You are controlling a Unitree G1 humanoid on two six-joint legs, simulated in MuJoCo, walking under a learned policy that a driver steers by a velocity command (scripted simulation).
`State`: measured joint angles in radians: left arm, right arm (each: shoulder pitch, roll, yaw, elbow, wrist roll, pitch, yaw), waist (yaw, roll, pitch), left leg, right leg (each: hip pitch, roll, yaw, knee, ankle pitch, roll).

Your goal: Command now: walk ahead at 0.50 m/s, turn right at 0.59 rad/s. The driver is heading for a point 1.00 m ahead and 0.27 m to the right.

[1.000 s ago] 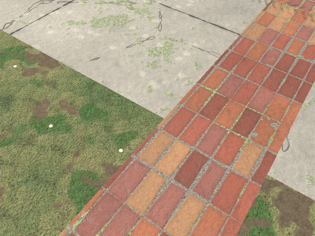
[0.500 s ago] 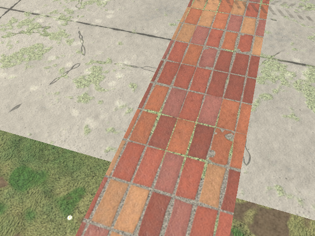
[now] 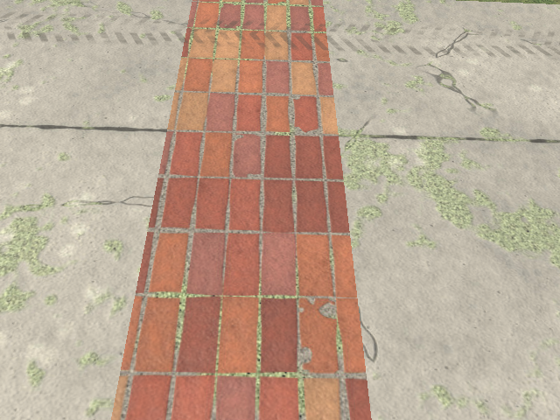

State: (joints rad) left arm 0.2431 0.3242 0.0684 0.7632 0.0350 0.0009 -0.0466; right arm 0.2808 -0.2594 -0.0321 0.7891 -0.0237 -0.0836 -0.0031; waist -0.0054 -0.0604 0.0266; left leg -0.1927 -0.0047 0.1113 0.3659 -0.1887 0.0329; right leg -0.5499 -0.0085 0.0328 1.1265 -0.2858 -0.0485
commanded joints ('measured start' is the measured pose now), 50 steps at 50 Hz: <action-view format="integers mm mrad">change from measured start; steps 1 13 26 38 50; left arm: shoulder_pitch -25 -221 65 220 126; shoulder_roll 28 14 105 117 28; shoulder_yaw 2 -11 31 32 -11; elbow -79 -163 -41 18 12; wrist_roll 2 15 -31 -22 8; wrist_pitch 3 -6 -54 -60 -40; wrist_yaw -15 -28 36 58 18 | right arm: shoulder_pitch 31 132 -12 -293 36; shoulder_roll -118 -197 -93 -95 -97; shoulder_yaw -32 -58 -22 -9 -30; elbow -28 50 -90 -185 -15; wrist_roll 6 2 -25 -8 7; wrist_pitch -24 16 68 35 -8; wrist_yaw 3 -12 22 32 15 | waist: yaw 4 -18 -19 72 18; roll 152 166 35 -11 158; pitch -2 10 -39 17 -30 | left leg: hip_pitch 90 265 -411 -346 70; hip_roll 277 286 124 34 225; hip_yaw -173 108 -112 -115 -360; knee -222 12 682 210 -156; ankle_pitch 166 721 -67 135 191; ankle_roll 132 62 -86 -34 161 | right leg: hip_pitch -148 63 374 532 18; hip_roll -57 37 -110 -131 11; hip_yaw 29 -172 247 316 65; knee -19 -506 -912 -820 -12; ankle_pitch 90 30 395 535 -29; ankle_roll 20 -82 -239 -150 -8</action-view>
